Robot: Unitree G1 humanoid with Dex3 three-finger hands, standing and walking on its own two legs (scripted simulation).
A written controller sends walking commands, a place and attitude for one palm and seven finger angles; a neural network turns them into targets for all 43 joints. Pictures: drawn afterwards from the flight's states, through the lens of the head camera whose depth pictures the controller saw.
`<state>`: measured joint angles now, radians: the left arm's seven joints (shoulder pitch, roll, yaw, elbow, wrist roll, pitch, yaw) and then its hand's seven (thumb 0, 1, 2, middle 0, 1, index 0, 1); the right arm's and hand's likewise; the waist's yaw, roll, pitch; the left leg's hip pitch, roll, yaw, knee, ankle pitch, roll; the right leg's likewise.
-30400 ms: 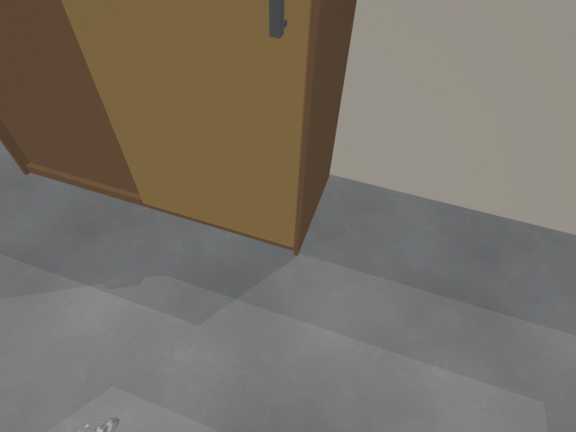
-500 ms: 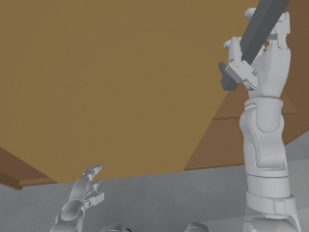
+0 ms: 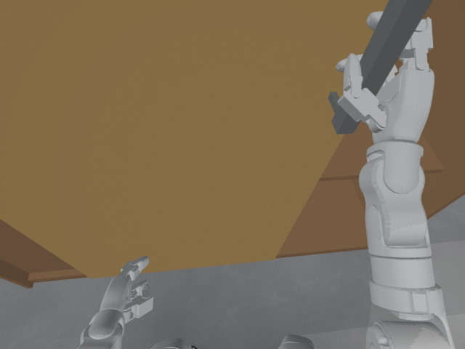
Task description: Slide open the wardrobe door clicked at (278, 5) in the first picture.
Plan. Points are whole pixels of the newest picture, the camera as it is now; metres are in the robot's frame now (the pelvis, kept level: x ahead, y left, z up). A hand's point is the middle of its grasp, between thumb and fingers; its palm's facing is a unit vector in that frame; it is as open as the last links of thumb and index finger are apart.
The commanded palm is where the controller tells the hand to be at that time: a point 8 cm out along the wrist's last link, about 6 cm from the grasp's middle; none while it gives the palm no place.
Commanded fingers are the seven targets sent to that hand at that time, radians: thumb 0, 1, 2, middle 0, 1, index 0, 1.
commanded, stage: step sideways, sliding the door along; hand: right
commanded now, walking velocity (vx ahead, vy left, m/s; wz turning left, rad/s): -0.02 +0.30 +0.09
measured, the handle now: (364, 60) +0.42 -0.17 +0.26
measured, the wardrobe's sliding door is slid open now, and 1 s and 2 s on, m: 0.48 0.47 0.47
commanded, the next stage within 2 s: stop walking and hold the door there in 0.40 s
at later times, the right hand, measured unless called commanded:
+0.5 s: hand (350, 91) +0.38 -0.14 +0.24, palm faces +0.21 +0.98 -0.04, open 7.1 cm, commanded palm +0.35 -0.18 +0.23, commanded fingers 0.00 -0.90 -0.90 0.45 1.40 0.45 1.40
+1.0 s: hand (354, 91) +0.38 -0.15 +0.24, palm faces +0.08 +0.99 -0.10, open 6.6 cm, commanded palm +0.36 -0.20 +0.23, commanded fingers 0.00 -0.90 -0.90 0.45 1.40 0.45 1.40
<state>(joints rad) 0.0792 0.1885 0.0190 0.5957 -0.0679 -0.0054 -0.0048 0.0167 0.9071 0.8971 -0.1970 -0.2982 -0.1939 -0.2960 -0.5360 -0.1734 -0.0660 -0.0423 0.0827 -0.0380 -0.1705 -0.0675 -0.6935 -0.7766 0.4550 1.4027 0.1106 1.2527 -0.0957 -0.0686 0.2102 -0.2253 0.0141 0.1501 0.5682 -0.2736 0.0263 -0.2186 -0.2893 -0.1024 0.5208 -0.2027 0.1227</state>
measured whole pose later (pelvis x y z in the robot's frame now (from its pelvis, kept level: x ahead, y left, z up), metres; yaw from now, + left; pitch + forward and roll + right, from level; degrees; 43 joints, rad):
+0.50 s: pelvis +0.01 +0.01 +0.00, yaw +0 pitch -4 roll +2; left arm 0.07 0.20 0.02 0.57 -0.07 -0.01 -0.02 0.02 0.91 0.90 -0.20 -0.30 -0.19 -0.30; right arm -0.50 -0.17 -0.07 -0.07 0.08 -0.03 -0.17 -0.07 -0.68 -0.79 0.45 1.40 0.12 1.26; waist -0.10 -0.07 0.21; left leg -0.20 0.00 0.16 0.55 -0.28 0.03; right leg -0.19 -0.30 -0.10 0.49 -0.19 0.14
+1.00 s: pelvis -0.01 -0.04 +0.01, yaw +5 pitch -3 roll -1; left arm 0.18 0.23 0.00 0.67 -0.04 -0.04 0.08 0.02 0.91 0.90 -0.20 -0.30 -0.19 -0.30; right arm -0.41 -0.26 -0.16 0.05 0.09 -0.07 -0.12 -0.02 -0.65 -0.82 0.46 1.40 0.23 1.38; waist 0.05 -0.03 0.08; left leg -0.25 0.07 0.03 0.49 -0.19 -0.03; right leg -0.17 -0.21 -0.19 0.43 -0.17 0.09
